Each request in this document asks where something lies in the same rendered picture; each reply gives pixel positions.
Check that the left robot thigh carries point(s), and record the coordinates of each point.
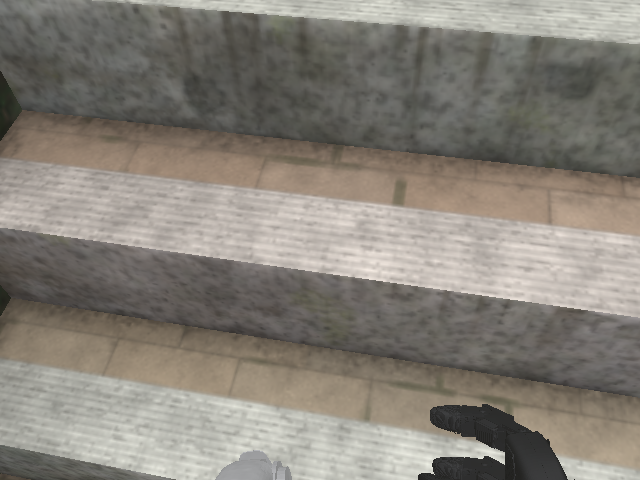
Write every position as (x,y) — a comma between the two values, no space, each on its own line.
(254,469)

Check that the robot left shin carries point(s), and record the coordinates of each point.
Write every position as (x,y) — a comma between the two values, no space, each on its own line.
(255,454)

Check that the right robot hand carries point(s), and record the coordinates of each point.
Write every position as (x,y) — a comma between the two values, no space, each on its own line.
(528,455)

